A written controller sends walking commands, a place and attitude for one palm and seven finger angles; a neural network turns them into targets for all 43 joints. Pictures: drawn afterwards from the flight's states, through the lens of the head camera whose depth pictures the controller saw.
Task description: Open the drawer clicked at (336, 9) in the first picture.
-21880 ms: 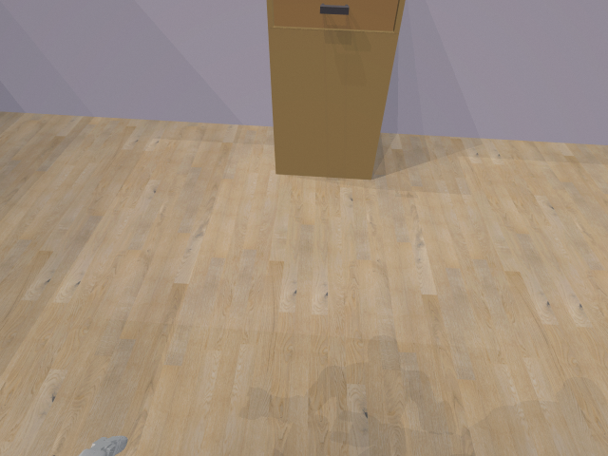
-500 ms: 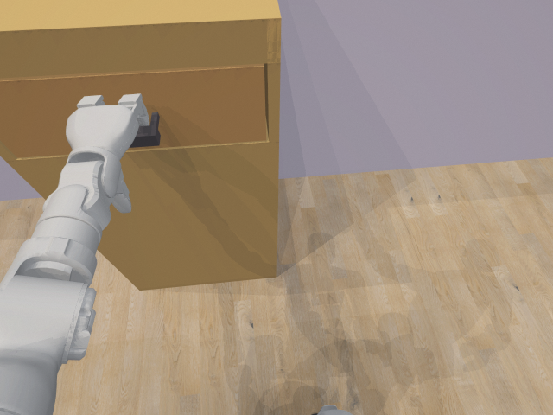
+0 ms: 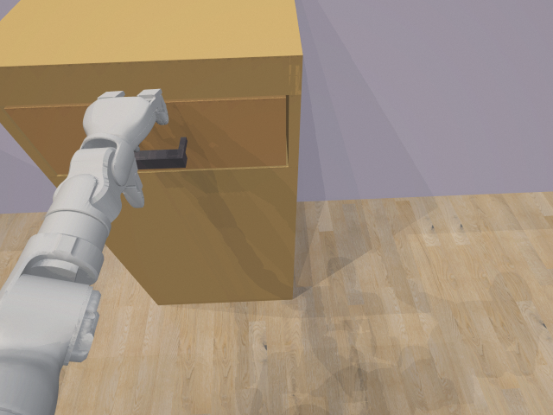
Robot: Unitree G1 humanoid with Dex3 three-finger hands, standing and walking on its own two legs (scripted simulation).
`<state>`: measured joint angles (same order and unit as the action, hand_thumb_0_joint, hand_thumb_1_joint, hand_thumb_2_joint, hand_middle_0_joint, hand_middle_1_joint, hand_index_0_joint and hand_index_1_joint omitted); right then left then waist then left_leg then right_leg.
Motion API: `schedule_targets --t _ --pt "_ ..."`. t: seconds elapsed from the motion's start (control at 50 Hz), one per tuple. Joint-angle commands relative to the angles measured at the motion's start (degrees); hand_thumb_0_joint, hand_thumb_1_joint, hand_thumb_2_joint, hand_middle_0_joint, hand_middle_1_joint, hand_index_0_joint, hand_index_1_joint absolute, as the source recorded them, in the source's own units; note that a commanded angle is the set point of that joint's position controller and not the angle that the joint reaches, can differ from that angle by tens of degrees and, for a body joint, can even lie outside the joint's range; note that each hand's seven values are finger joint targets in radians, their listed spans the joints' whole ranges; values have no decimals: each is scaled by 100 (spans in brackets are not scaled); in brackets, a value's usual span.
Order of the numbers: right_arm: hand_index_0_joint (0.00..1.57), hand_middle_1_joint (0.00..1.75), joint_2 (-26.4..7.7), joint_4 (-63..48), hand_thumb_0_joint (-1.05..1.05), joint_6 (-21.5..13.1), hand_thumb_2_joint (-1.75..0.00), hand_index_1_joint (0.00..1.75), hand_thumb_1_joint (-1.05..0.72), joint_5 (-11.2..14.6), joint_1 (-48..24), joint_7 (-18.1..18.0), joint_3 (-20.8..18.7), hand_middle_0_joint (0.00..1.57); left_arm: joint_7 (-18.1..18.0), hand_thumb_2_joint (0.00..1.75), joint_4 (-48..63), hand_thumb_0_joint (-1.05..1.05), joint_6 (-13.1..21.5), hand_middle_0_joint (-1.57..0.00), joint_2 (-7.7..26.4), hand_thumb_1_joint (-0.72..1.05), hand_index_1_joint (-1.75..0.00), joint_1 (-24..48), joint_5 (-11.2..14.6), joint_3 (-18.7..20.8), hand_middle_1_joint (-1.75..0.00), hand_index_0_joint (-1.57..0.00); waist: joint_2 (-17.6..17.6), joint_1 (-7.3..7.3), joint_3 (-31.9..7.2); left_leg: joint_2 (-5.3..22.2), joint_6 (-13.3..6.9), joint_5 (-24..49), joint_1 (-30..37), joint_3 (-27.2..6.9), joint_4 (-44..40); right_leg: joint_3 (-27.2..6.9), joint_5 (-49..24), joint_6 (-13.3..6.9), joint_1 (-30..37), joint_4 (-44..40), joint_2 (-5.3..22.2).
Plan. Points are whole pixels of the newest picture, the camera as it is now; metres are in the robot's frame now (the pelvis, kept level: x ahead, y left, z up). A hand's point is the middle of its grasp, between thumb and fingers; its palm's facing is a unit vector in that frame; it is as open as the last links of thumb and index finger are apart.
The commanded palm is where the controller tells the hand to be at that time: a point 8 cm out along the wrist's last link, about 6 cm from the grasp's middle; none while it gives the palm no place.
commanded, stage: lift the fingers back up to retry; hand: left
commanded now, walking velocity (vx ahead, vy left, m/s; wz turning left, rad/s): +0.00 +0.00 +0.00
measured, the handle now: (157, 151) +0.54 +0.21 +0.06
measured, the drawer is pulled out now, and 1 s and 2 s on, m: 0.00 0.00 0.00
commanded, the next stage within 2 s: re-aim the fingers above the handle in 0.06 s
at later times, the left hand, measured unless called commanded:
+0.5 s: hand (137, 149) +0.48 +0.21 +0.12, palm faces -0.04 +0.00 -1.00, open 13.8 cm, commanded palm +0.46 +0.22 +0.17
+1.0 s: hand (132, 153) +0.47 +0.21 +0.12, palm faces -0.01 +0.00 -1.00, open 13.8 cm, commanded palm +0.45 +0.22 +0.17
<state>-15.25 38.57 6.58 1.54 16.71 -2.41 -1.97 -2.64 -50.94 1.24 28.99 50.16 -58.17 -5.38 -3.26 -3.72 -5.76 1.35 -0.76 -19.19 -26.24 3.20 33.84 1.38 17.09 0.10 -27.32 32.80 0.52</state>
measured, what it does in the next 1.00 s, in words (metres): stands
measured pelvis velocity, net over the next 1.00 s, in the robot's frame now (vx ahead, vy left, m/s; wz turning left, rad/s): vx -0.01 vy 0.00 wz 0.00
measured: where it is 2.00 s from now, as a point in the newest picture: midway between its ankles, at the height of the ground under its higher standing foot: outside the picture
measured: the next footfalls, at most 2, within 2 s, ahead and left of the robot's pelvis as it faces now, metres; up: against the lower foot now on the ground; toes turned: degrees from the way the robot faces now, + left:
none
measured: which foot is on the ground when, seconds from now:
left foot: down 0.00-1.00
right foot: down 0.00-1.00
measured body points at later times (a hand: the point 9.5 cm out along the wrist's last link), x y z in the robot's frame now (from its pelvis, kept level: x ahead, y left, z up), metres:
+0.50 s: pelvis +0.00 -0.01 +0.00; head +0.06 -0.03 +0.44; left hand +0.48 +0.21 +0.17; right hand +0.04 -0.28 -0.14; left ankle -0.03 +0.11 -0.73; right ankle -0.02 -0.12 -0.73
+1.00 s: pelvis -0.01 +0.00 +0.00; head +0.05 -0.01 +0.45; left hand +0.46 +0.21 +0.17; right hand +0.06 -0.27 -0.13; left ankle -0.03 +0.11 -0.73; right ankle -0.02 -0.12 -0.73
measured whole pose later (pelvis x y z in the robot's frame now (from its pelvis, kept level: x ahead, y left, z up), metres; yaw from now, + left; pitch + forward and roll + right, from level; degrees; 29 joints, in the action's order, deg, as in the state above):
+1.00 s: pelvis -0.01 +0.00 +0.00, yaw +0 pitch +11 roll +0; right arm -15.0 39.9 5.7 1.6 16.8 -2.2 -2.3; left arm -4.2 -51.9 1.1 29.0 50.6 -58.7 -6.1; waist -2.9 -3.8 -5.3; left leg 1.2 -0.8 -18.4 -26.5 2.9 33.8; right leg 1.6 16.3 0.0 -27.4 32.6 0.6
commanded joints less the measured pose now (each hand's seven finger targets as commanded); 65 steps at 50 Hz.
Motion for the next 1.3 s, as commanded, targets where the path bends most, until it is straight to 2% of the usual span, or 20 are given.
schedule_targets --t 0.0,0.1,0.14,0.2,0.24,0.3,0.34,0.42,0.46,0.5,0.6,0.64,0.7,0.82,0.88,0.96,1.08,1.12,1.2,1.28 --pt "20 30 -822 -493 0 -117 -90 30 -90 -6 316 -23 -286 20 -259 30 1089 0 58 -30 1403 -50 -120 2486 -41 515 -120 -30 196 47 -2006 -211 -155 2724 961 -85 -105 -9 -2297 -180 1032 -144 -245" --pt "20 30 -808 -478 0 -125 -90 30 -90 -51 359 -14 -333 20 -353 30 1525 0 175 -30 1487 -50 -120 2727 -30 581 -120 -30 185 -18 -2465 -238 -181 3031 1136 -89 13 -49 -2708 -149 1235 -95 -246" --pt "20 30 -797 -441 0 -139 -90 30 -90 -35 348 -24 -335 20 -414 30 1511 0 179 -30 1391 -50 -120 2890 -25 482 -120 -30 167 -104 -2314 -249 -187 2825 1119 -99 4 -36 -2564 -137 1069 -111 -253" --pt "20 30 -831 -368 0 -142 -90 30 -90 -42 361 -61 -327 20 -491 30 1286 0 155 -30 1778 -50 -120 2905 -75 765 -120 -30 134 -66 -2268 -271 -180 2678 1009 -88 -21 -69 -2482 -150 1130 -145 -249" --pt "20 30 -774 -331 0 -172 -90 30 -90 -31 388 -41 -342 20 -524 30 1316 0 142 -30 1430 -50 -120 3098 -63 496 -120 -30 25 -141 -2239 -266 -178 2654 1085 -101 -11 -40 -2409 -151 967 -140 -256" --pt "20 30 -829 -298 0 -162 -90 30 -90 -44 409 -53 -331 20 -495 30 989 0 62 -30 1619 -50 -120 2905 -81 648 -120 -30 161 -111 -2268 -269 -174 2604 990 -85 -32 -52 -2431 -149 1111 -158 -246" --pt "20 30 -807 -314 0 -155 -90 30 -90 -16 393 -46 -317 20 -440 30 855 0 11 -30 1412 -50 -120 2926 -88 421 -120 -30 82 -158 -2106 -267 -171 2423 915 -76 -60 -44 -2319 -143 985 -166 -240" --pt "20 30 -851 -349 0 -140 -90 30 -90 -11 424 -74 -289 20 -321 30 671 0 9 -30 1672 -50 -120 2773 -90 601 -120 -30 310 -82 -2175 -263 -189 2366 721 -55 -91 -79 -2419 -127 1214 -155 -215" --pt "20 30 -836 -371 0 -149 -90 30 -90 -14 449 -77 -311 20 -281 30 768 0 77 -30 1561 -50 -120 2755 -67 547 -120 -30 338 -81 -2240 -263 -201 2387 747 -45 -82 -95 -2477 -119 1235 -156 -216" --pt "20 30 -866 -408 0 -136 -90 30 -90 -23 432 -88 -312 20 -278 30 841 0 176 -30 1895 -50 -120 2593 -69 851 -120 -30 357 15 -2307 -264 -201 2460 692 -48 -86 -110 -2553 -131 1397 -145 -217" --pt "20 30 -847 -444 0 -156 -90 30 -90 -40 413 -78 -332 20 -433 30 1196 0 330 -30 2081 -50 -120 2439 -114 1079 -120 -30 162 120 -2404 -237 -191 2740 752 -27 -75 -109 -2696 -149 1437 -91 -230" --pt "20 30 -818 -428 0 -174 -90 30 -90 -17 409 -52 -345 20 -515 30 1237 0 291 -30 1793 -50 -120 2489 -124 848 -120 -30 101 36 -2260 -229 -186 2650 826 -34 -73 -72 -2515 -149 1197 -100 -260" --pt "20 30 -852 -369 0 -213 -90 30 -90 2 411 -33 -362 20 -599 30 1174 0 187 -30 1762 -50 -120 2615 -135 802 -120 -30 68 -46 -2101 -218 -177 2478 876 -40 -103 -56 -2236 -162 1031 -176 -280" --pt "20 30 -821 -359 0 -244 -90 30 -90 -7 427 -23 -392 20 -517 30 1484 0 113 -30 1480 -50 -120 2724 -68 553 -120 -30 -53 -68 -2529 -215 -193 2867 1305 -99 -56 -36 -2407 -160 1066 -159 -288" --pt "20 30 -827 -310 0 -225 -90 30 -90 15 373 -10 -362 20 -415 30 1148 0 -8 -30 1091 -50 -120 2763 -9 230 -120 -30 126 -183 -1926 -208 -173 2480 1167 -119 -144 26 -2054 -152 745 -261 -291" --pt "20 30 -833 -318 0 -217 -90 30 -90 24 333 -37 -288 20 -369 30 847 0 -41 -30 1360 -50 -120 2893 -93 389 -120 -30 117 -122 -1714 -225 -154 2160 941 -136 -236 28 -1787 -188 703 -259 -260" --pt "20 30 -805 -415 0 -250 -90 30 -90 -35 379 -52 -288 20 -439 30 859 0 95 -30 1544 -50 -120 2920 -168 598 -120 -30 69 -47 -2111 -218 -152 2310 989 -118 -128 -2 -1906 -187 809 -140 -256" --pt "20 30 -862 -411 0 -236 -90 30 -90 -31 397 -94 -257 20 -488 30 666 0 132 -30 2155 -50 -120 2947 -232 1021 -120 -30 290 0 -2116 -222 -159 2171 696 -129 -137 -38 -1934 -166 984 -104 -240" --pt "20 30 -828 -466 0 -267 -90 30 -90 -54 436 -87 -296 20 -537 30 881 0 188 -30 2070 -50 -120 2787 -227 1008 -120 -30 175 51 -2509 -231 -176 2528 825 -62 -49 -70 -2297 -158 1213 -75 -237" --pt "20 30 -848 -414 0 -270 -90 30 -90 -21 514 -48 -355 20 -422 30 1079 0 190 -30 1566 -50 -120 2728 -151 569 -120 -30 42 -63 -2418 -190 -181 2719 1073 -85 -25 -33 -2315 -149 932 -105 -274"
